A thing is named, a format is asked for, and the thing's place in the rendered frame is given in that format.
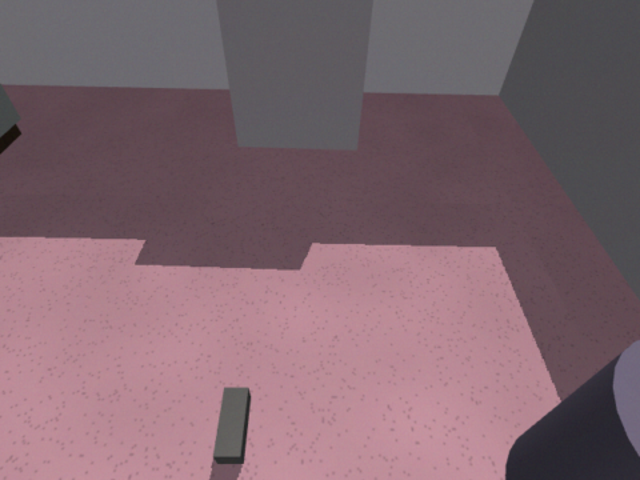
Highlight carton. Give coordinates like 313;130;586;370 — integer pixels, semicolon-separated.
213;388;251;464

